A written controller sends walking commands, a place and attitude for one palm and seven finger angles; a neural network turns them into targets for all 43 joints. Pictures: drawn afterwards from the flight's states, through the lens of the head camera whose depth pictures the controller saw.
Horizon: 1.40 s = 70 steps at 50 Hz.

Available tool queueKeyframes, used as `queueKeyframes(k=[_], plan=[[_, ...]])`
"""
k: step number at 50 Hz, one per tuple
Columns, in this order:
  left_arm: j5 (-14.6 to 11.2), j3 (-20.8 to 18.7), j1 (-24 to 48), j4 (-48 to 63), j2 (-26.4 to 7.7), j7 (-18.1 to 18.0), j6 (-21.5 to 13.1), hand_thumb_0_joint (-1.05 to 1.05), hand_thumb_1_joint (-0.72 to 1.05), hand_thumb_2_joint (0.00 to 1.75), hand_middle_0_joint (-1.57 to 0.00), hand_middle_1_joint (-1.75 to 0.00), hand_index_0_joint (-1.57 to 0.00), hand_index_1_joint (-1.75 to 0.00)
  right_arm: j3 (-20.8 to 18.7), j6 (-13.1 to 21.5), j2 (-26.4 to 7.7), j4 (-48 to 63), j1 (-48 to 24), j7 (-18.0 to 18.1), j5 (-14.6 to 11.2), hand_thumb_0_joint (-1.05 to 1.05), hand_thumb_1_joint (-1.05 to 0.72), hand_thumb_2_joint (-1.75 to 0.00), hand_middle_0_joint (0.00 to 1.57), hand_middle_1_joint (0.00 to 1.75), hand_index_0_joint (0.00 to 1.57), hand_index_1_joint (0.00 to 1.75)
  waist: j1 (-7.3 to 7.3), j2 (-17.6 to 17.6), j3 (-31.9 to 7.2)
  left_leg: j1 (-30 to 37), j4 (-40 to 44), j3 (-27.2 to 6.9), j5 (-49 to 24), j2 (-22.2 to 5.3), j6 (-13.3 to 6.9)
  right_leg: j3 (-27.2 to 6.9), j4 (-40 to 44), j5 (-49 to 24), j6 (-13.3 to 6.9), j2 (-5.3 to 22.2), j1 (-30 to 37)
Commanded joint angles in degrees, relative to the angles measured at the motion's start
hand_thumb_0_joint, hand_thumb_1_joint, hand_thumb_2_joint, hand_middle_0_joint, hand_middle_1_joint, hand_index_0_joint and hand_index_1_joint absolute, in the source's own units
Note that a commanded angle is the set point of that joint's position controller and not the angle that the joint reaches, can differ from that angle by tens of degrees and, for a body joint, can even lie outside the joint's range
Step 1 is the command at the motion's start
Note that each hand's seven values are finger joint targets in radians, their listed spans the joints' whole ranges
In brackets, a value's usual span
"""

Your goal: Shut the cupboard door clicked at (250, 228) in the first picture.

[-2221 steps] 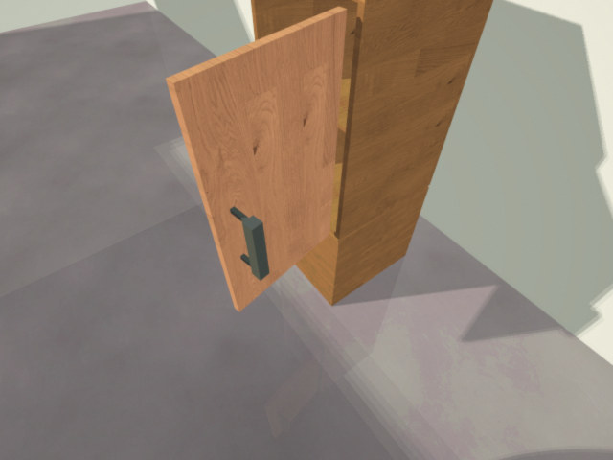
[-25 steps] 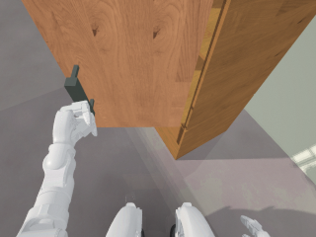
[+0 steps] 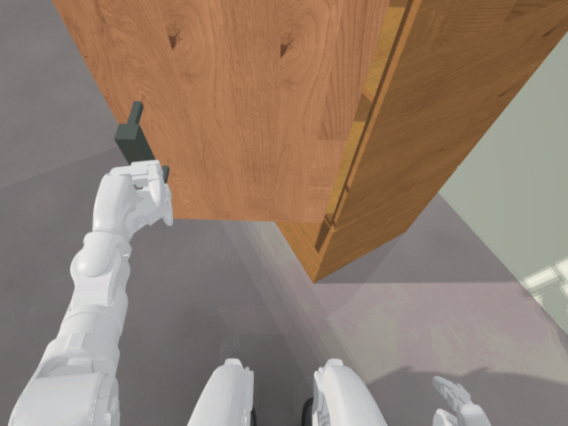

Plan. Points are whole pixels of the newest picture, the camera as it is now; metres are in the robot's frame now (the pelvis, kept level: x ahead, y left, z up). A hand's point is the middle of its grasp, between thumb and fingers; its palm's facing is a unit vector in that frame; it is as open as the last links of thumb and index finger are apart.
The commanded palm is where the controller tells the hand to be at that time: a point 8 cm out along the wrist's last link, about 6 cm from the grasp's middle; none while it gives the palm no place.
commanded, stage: push the door shut along its arc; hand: left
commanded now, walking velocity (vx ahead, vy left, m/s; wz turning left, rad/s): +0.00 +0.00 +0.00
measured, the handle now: (149, 156) +0.49 +0.22 +0.03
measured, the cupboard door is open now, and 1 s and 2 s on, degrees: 60 37 24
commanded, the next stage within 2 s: pull the fist back off the door in 1.62 s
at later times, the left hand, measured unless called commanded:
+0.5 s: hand (174, 165) +0.47 +0.18 +0.03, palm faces -0.17 -0.99 -0.03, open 3.2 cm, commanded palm +0.48 +0.20 +0.04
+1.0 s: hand (211, 133) +0.54 +0.13 +0.03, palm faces -0.30 -0.95 -0.03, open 3.1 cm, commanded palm +0.54 +0.16 +0.04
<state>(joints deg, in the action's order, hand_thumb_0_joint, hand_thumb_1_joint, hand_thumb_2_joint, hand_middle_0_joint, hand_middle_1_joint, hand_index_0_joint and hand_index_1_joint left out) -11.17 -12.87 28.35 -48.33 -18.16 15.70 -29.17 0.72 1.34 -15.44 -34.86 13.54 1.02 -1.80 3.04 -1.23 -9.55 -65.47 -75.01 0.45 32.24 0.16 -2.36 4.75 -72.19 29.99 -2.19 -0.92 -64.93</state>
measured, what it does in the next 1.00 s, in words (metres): stands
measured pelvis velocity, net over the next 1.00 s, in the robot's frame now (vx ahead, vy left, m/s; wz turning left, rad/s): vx -0.01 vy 0.01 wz -0.05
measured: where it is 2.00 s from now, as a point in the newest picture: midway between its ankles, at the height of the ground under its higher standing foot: outside the picture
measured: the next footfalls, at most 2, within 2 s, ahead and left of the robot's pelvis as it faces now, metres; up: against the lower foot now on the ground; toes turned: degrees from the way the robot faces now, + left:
none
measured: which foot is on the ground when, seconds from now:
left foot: down 0.00-1.00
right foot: down 0.00-1.00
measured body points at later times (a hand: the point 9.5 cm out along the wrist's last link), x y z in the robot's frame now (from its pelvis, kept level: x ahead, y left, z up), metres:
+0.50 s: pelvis -0.01 +0.01 -0.02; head +0.13 +0.03 +0.41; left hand +0.48 +0.23 +0.04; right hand +0.04 -0.27 -0.13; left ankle +0.03 +0.09 -0.62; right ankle +0.04 -0.10 -0.62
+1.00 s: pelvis -0.01 +0.01 -0.03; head +0.17 +0.03 +0.39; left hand +0.55 +0.18 +0.04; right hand -0.01 -0.26 -0.13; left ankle +0.03 +0.09 -0.62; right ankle +0.04 -0.10 -0.62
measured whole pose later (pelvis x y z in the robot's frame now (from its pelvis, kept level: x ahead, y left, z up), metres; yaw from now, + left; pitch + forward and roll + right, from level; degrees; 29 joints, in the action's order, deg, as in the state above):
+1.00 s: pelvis -0.01 +0.01 -0.03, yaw -3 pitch +30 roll -5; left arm -4.9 -16.9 60.9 -71.0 -32.2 24.8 -21.0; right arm 3.7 0.6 -15.9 -36.3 20.2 -0.3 -0.8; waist 12.5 -3.5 -8.5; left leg -78.4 -81.6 -0.3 33.5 -1.6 -3.0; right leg 5.6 -76.3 29.5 -1.9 -2.5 -77.1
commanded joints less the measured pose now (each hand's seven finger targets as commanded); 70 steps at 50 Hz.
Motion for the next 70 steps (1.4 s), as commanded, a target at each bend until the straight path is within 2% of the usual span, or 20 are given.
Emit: queueKeyframes(k=[1, 5, 7, 10, 12, 21, 23, 26, 31, 37, 40, 43, 46, 47, 50, 54, 55, 58, 65, 70], plan=[[-0.71, -1.25, 26.19, 10.78, -9.9, 1.51, -4.03, 0.0, 0.9, 0.9, -1.3, -1.5, -1.3, -1.5, -3.72, 1.37, -9.03, 3.89, 5.45, 0.69, 0.01, 0.0, -0.9, -0.9, 0.2, 0.3, 0.2, 0.3, 2.92, -3.1, -25.47, 16.73, 9.68, -4.67, -16.88, -0.51, 1.01, -4.94, 8.65, -15.35, 0.23, -0.22, 12.73], [-0.48, -2.0, 29.63, 7.79, -11.88, 2.89, -4.35, 0.0, 0.9, 0.9, -1.3, -1.5, -1.3, -1.5, -3.68, 1.3, -9.55, 3.14, 6.2, 0.67, -0.05, 0.0, -0.9, -0.9, 0.2, 0.3, 0.2, 0.3, 3.45, -3.33, -25.7, 16.85, 9.33, -5.21, -16.15, -0.64, 0.94, -4.87, 8.58, -13.87, -0.02, -0.39, 10.97], [-0.29, 0.11, 34.14, 6.65, -10.19, 3.58, -4.44, 0.0, 0.9, 0.9, -1.3, -1.5, -1.3, -1.5, -3.72, 1.43, -9.53, 2.48, 6.63, 0.57, -0.04, 0.0, -0.9, -0.9, 0.2, 0.3, 0.2, 0.3, 4.75, -4.08, -25.53, 17.26, 9.15, -5.69, -14.68, -0.61, 0.84, -4.65, 8.76, -12.01, 0.06, -0.42, 8.98], [0.07, -1.74, 37.77, 3.25, -13.6, 4.2, -4.29, 0.0, 0.9, 0.9, -1.3, -1.5, -1.3, -1.5, -3.48, 1.4, -10.25, 1.83, 7.48, 0.78, -0.02, 0.0, -0.9, -0.9, 0.2, 0.3, 0.2, 0.3, 5.17, -3.74, -25.37, 15.72, 8.81, -6.08, -13.01, -0.61, 0.66, -4.77, 8.67, -10.05, -0.19, -0.63, 8.17], [0.1, 0.23, 39.38, 1.5, -11.73, 5.16, -3.84, 0.0, 0.9, 0.9, -1.3, -1.5, -1.3, -1.5, -3.44, 1.54, -10.28, 1.6, 7.87, 0.66, -0.13, 0.0, -0.9, -0.9, 0.2, 0.3, 0.2, 0.3, 6.06, -4.08, -25.34, 15.72, 8.6, -6.36, -11.99, -0.56, 0.52, -4.67, 8.85, -8.96, -0.21, -0.73, 6.73], [1.49, -0.67, 48.71, -5.24, -15.69, 6.4, -1.45, 0.0, 0.9, 0.9, -1.3, -1.5, -1.3, -1.5, -2.69, 1.63, -11.39, 0.65, 10.52, 0.46, 0.16, 0.0, -0.9, -0.9, 0.2, 0.3, 0.2, 0.3, 8.4, -7.13, -26.08, 14.55, 7.08, -7.76, -11.01, -0.82, 0.41, -3.94, 7.05, -7.1, -0.5, -1.19, 1.48], [2.1, -1.62, 49.21, -5.79, -17.43, 6.59, -0.94, 0.0, 0.9, 0.9, -1.3, -1.5, -1.3, -1.5, -2.68, 1.48, -11.79, 0.61, 11.28, 0.33, 0.33, 0.0, -0.9, -0.9, 0.2, 0.3, 0.2, 0.3, 8.34, -8.36, -27.34, 15.52, 6.8, -8.06, -12.39, -1.01, 0.6, -3.76, 6.55, -7.75, -0.66, -1.29, 0.71], [2.29, -0.73, 51.29, -5.74, -16.57, 7.1, -0.28, 0.0, 0.9, 0.9, -1.3, -1.5, -1.3, -1.5, -2.72, 1.25, -12.07, 0.54, 12.35, -0.01, 0.55, 0.0, -0.9, -0.9, 0.2, 0.3, 0.2, 0.3, 8.99, -10.12, -28.96, 18.96, 7.04, -9.52, -14.84, -1.45, 1.04, -2.98, 5.9, -8.81, -0.7, -1.33, -1.77], [3.01, -3.21, 52.43, -5.71, -19.52, 7.2, 0.89, 0.0, 0.9, 0.9, -1.3, -1.5, -1.3, -1.5, -2.74, 0.66, -12.22, 0.6, 14.01, -0.44, 0.79, 0.0, -0.9, -0.9, 0.2, 0.3, 0.2, 0.3, 9.16, -9.74, -31.97, 20.23, 6.18, -9.8, -19.21, -1.84, 1.08, -2.71, 5.4, -11.0, -0.57, -1.58, -1.17], [4.38, -6.62, 53.12, -8.28, -23.95, 6.75, 2.4, 0.0, 0.9, 0.9, -1.3, -1.5, -1.3, -1.5, -2.03, -0.12, -11.8, 1.29, 14.94, -0.84, 0.92, 0.0, -0.9, -0.9, 0.2, 0.3, 0.2, 0.3, 9.15, -8.19, -29.59, 14.38, 5.07, -8.11, -18.48, -1.73, 0.38, -3.54, 5.63, -11.37, -0.33, -2.04, 1.72], [4.95, -7.69, 55.63, -9.98, -26.11, 6.98, 2.62, 0.0, 0.9, 0.9, -1.3, -1.5, -1.3, -1.5, -1.69, -0.22, -11.86, 1.14, 15.48, -0.66, 1.0, 0.0, -0.9, -0.9, 0.2, 0.3, 0.2, 0.3, 10.29, -7.7, -28.43, 12.3, 4.06, -7.73, -18.31, -1.9, 0.08, -3.82, 5.48, -11.72, -0.2, -2.24, 1.62], [5.21, -5.18, 57.34, -9.12, -23.92, 8.13, 2.96, 0.0, 0.9, 0.9, -1.3, -1.5, -1.3, -1.5, -1.88, -0.13, -11.85, 0.94, 15.89, -0.76, 1.11, 0.0, -0.9, -0.9, 0.2, 0.3, 0.2, 0.3, 10.84, -10.61, -30.47, 15.44, 3.73, -8.29, -19.9, -2.03, 0.33, -3.51, 5.14, -12.16, -0.35, -2.29, -0.52], [4.95, -6.28, 59.54, -9.5, -25.93, 9.1, 3.88, 0.0, 0.9, 0.9, -1.3, -1.5, -1.3, -1.5, -1.79, -0.1, -12.2, 0.52, 16.63, -0.48, 1.19, 0.0, -0.9, -0.9, 0.2, 0.3, 0.2, 0.3, 11.53, -10.5, -31.59, 15.95, 2.68, -8.52, -21.88, -2.22, 0.21, -3.36, 4.57, -13.45, -0.27, -2.38, -1.16], [5.06, -5.0, 59.45, -10.62, -24.36, 9.49, 4.6, 0.0, 0.9, 0.9, -1.3, -1.5, -1.3, -1.5, -1.69, -0.1, -12.01, 0.61, 16.66, -0.51, 1.19, 0.0, -0.9, -0.9, 0.2, 0.3, 0.2, 0.3, 11.7, -10.18, -31.05, 15.33, 2.63, -8.5, -21.62, -2.1, 0.2, -3.28, 4.58, -13.28, -0.25, -2.44, -1.3], [5.25, -5.75, 62.39, -10.93, -26.11, 9.69, 5.68, 0.0, 0.9, 0.9, -1.3, -1.5, -1.3, -1.5, -1.44, 0.12, -12.22, 0.34, 17.02, -0.21, 1.24, 0.0, -0.9, -0.9, 0.2, 0.3, 0.2, 0.3, 12.56, -9.89, -31.33, 13.87, 1.44, -8.07, -21.19, -2.15, -0.21, -3.58, 4.42, -13.39, -0.11, -2.53, -1.56], [6.08, -8.09, 63.29, -9.9, -29.76, 10.03, 6.26, 0.0, 0.9, 0.9, -1.3, -1.5, -1.3, -1.5, -1.38, 0.45, -12.16, 0.47, 17.94, -0.06, 1.63, 0.0, -0.9, -0.9, 0.2, 0.3, 0.2, 0.3, 11.91, -11.16, -35.16, 13.99, 0.19, -7.74, -24.34, -2.03, -0.25, -3.62, 3.04, -16.29, -0.23, -2.63, 0.32], [6.2, -7.78, 62.65, -9.87, -29.57, 10.3, 6.52, 0.0, 0.9, 0.9, -1.3, -1.5, -1.3, -1.5, -1.41, 0.39, -12.11, 0.65, 17.74, -0.1, 1.6, 0.0, -0.9, -0.9, 0.2, 0.3, 0.2, 0.3, 11.45, -12.38, -35.5, 14.28, 0.18, -7.56, -24.77, -2.07, -0.02, -3.68, 3.13, -16.59, -0.18, -2.58, 0.48], [6.68, -7.83, 63.23, -11.17, -30.6, 11.07, 8.14, 0.0, 0.9, 0.9, -1.3, -1.5, -1.3, -1.5, -1.27, 0.3, -12.07, 0.55, 18.1, 0.1, 1.53, 0.0, -0.9, -0.9, 0.2, 0.3, 0.2, 0.3, 12.51, -9.52, -33.27, 10.53, -0.6, -6.69, -22.96, -2.13, -0.54, -4.17, 3.61, -16.94, 0.16, -2.8, 2.1], [6.31, -2.27, 70.94, -10.1, -25.6, 12.71, 9.97, 0.0, 0.9, 0.9, -1.3, -1.5, -1.3, -1.5, -1.54, 1.44, -12.31, -1.26, 18.44, 0.7, 1.61, 0.0, -0.9, -0.9, 0.2, 0.3, 0.2, 0.3, 14.95, -13.22, -33.56, 14.72, -1.22, -7.82, -23.12, -2.36, -0.4, -3.45, 3.86, -15.33, -0.02, -2.81, -3.57], [6.15, -1.48, 75.21, -11.45, -25.58, 13.19, 11.0, 0.0, 0.9, 0.9, -1.3, -1.5, -1.3, -1.5, -1.25, 2.89, -12.63, -2.74, 19.12, 1.24, 1.99, 0.0, -0.9, -0.9, 0.2, 0.3, 0.2, 0.3, 16.19, -13.45, -33.62, 14.26, -2.14, -8.07, -22.34, -2.3, -0.68, -3.11, 3.61, -14.18, -0.2, -2.93, -5.16]])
